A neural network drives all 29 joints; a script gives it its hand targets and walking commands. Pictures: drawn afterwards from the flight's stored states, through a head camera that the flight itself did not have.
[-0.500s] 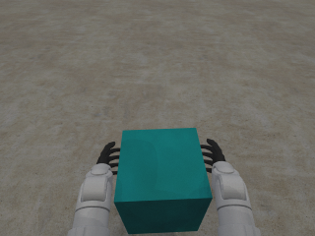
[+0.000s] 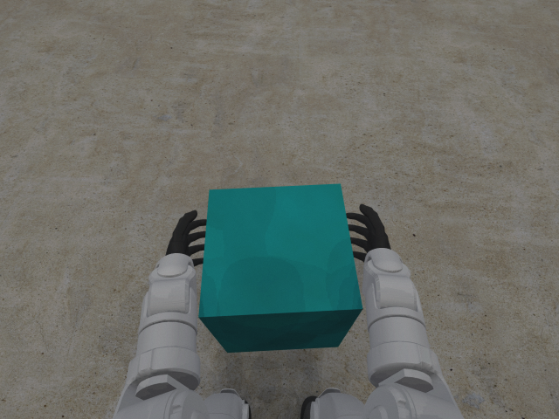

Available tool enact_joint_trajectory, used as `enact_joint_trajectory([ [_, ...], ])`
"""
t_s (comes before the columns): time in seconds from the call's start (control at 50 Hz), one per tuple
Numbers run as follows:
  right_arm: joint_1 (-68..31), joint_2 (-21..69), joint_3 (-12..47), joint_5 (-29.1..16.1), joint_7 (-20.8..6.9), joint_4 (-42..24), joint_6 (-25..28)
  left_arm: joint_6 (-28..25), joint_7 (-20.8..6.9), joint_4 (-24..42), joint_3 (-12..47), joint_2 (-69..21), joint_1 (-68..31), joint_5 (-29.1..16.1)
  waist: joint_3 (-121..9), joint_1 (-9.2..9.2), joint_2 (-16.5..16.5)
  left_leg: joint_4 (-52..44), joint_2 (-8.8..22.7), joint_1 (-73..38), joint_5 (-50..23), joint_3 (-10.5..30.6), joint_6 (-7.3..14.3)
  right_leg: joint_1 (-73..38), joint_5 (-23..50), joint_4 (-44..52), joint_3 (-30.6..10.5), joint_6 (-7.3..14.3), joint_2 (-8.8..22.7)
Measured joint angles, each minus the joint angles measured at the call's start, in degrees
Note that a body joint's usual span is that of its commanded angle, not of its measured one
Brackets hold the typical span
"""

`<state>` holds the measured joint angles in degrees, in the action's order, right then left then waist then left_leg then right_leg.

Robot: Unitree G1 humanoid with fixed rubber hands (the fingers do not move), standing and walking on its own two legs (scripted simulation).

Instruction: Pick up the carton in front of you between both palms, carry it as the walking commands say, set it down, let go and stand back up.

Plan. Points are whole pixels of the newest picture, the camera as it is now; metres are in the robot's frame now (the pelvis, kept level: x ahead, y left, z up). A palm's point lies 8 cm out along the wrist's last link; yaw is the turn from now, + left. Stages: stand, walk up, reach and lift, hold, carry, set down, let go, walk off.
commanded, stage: set down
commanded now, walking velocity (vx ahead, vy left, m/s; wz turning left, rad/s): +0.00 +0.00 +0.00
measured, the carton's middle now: (279, 275) +0.35 +0.02 -0.11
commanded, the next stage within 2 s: none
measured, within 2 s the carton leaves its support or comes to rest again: rests again in 1.82 s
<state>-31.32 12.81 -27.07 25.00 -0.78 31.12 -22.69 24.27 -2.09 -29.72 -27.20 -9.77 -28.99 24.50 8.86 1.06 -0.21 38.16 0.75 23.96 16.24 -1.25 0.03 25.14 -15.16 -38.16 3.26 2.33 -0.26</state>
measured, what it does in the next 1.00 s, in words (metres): lowers itself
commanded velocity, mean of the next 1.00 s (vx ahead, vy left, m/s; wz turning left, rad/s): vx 0.00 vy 0.00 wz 0.00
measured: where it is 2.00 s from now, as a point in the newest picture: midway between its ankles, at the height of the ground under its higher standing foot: outside the picture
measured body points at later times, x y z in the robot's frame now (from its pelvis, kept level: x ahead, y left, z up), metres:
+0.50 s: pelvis -0.01 +0.02 -0.13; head +0.19 -0.03 +0.27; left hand +0.41 +0.16 -0.20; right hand +0.40 -0.14 -0.22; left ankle +0.04 +0.14 -0.72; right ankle +0.05 -0.10 -0.72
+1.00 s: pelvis -0.05 +0.01 -0.26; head +0.25 -0.03 +0.08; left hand +0.42 +0.19 -0.36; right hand +0.46 -0.11 -0.38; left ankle +0.04 +0.14 -0.72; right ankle +0.05 -0.10 -0.72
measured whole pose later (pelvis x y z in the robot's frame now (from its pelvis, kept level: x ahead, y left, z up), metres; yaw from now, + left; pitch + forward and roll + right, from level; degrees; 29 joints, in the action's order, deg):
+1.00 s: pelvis -0.05 +0.01 -0.26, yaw -3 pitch +46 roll +5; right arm -62.4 -1.7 -15.9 11.6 6.4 43.5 -14.9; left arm 14.3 4.3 -36.6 -29.7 0.1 -54.1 6.0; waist -5.0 5.9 -1.0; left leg 100.3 -3.7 113.8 32.8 1.5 -3.8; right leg 119.0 -26.2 -99.3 -2.8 0.7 -3.9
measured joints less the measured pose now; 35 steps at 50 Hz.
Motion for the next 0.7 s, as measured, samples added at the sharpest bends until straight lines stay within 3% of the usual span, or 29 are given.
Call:
enact_joint_trajectory([
  [0.14, -1.1, -3.0, 3.7, -4.9, 1.5, 0.6, 11.0, -12.1, 2.0, -1.6, 0.6, 0.9, -1.8, -4.8, -1.1, 0.94, -0.1, 9.6, -0.3, 21.7, 1.8, 1.0, -0.7, 22.0, -1.5, -9.5, -0.4, 0.2, 0.0],
  [0.24, -0.5, -4.1, 8.9, -10.6, 4.5, 0.6, 16.0, -17.7, 3.5, -1.7, 5.0, 4.6, -0.2, -11.1, -8.5, 2.22, -2.5, 19.4, -2.1, 39.1, 4.7, 4.1, -1.6, 40.6, -3.0, -18.4, -4.0, -0.3, -1.9],
  [0.3, -1.8, -5.7, 10.9, -13.7, 5.8, 1.6, 15.9, -17.4, 4.4, -2.6, 6.4, 5.9, -1.4, -13.5, -12.5, 2.96, -2.3, 24.9, -2.4, 46.4, 6.5, 5.0, -2.5, 49.0, -4.5, -24.1, -5.0, -0.6, -3.2],
  [0.42, -4.0, -6.9, 11.5, -14.1, 7.5, 1.5, 14.2, -14.6, 4.2, -3.7, 6.7, 7.4, -5.8, -15.6, -17.0, 2.71, -0.3, 33.2, -3.1, 55.6, 11.3, 3.8, -2.2, 58.5, -7.1, -32.2, -6.1, -1.6, -3.0],
  [0.5, -6.0, -8.0, 9.4, -12.6, 6.1, 3.5, 12.6, -13.2, 4.2, -5.8, 2.4, 4.9, -8.5, -15.2, -20.4, 2.57, 1.1, 36.6, -3.9, 60.1, 12.3, 3.4, -1.7, 63.0, -8.3, -35.8, -6.4, -2.0, -2.5],
  [0.7, -20.0, -12.5, 6.3, -8.7, 2.9, 12.2, 10.0, -12.5, 6.7, -8.6, -4.1, 3.1, -17.0, -10.1, -20.4, 2.64, -1.0, 46.0, -4.1, 73.2, 13.9, 1.8, -2.1, 77.1, -9.6, -45.9, -7.7, -2.2, -3.0],
])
